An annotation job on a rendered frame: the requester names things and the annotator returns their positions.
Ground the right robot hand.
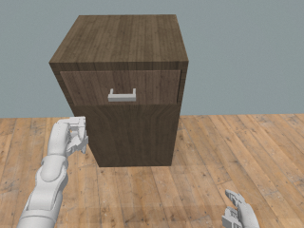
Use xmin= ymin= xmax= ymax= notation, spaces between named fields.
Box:
xmin=221 ymin=189 xmax=259 ymax=228

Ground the left robot forearm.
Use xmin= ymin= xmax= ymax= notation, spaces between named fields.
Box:
xmin=16 ymin=154 xmax=68 ymax=228

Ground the cabinet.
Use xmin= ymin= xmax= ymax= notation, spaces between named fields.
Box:
xmin=48 ymin=14 xmax=189 ymax=167

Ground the handle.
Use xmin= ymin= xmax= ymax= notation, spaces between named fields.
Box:
xmin=107 ymin=88 xmax=137 ymax=102

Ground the drawer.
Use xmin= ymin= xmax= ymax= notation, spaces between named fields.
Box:
xmin=60 ymin=69 xmax=181 ymax=105

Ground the left robot hand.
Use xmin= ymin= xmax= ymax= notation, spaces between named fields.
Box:
xmin=47 ymin=116 xmax=88 ymax=158

